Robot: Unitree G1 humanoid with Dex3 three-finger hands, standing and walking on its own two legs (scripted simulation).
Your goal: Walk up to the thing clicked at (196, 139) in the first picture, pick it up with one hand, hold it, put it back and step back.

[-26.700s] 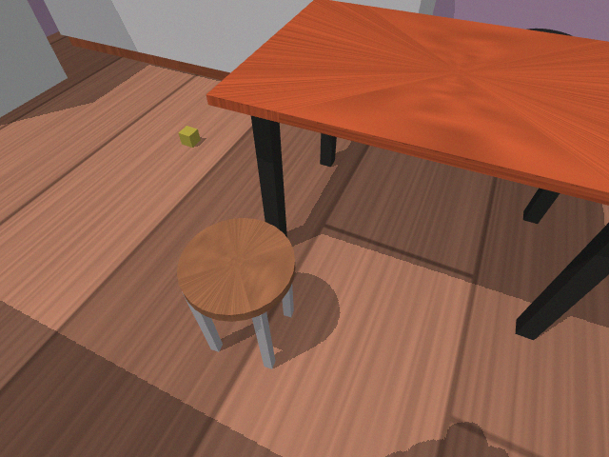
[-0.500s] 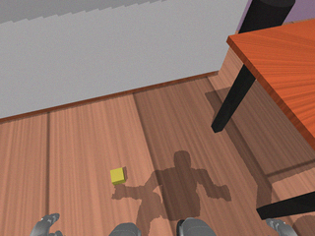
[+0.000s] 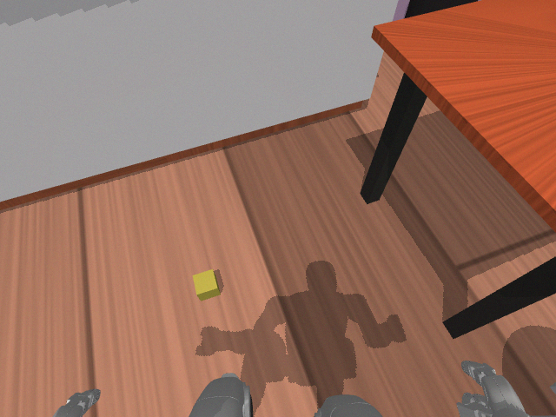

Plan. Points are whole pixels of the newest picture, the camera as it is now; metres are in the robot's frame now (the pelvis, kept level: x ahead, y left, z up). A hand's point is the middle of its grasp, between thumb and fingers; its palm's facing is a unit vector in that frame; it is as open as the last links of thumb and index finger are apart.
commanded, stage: walk up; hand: left
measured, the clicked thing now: (206, 285) +0.53 +0.26 -0.72
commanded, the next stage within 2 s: stand in 1.62 s
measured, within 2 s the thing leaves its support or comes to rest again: neither
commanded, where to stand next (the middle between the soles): +0.18 -0.01 m, yaw +4 degrees
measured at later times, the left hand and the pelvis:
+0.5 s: hand out of the picture -0.05 +0.26 -0.14, palm faces +0.09 -0.93 -0.35, open 7.4 cm; pelvis -0.14 -0.02 +0.01, yaw +4 degrees
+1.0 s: hand out of the picture -0.14 +0.24 -0.14, palm faces +0.08 -0.92 -0.38, open 7.4 cm; pelvis -0.19 -0.04 +0.01, yaw +3 degrees
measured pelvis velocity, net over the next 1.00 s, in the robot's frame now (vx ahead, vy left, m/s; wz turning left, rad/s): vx -0.19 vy -0.04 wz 0.05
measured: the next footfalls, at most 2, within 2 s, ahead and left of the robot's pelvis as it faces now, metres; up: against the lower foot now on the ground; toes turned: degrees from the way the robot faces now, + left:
left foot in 0.32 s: -0.12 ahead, +0.09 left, +0.00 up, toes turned +0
right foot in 0.64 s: -0.16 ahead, -0.17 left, +0.00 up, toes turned +3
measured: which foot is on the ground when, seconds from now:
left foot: down 0.00-0.00, up 0.02-0.30, down 0.32-1.00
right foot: down 0.00-0.32, up 0.34-0.62, down 0.64-1.00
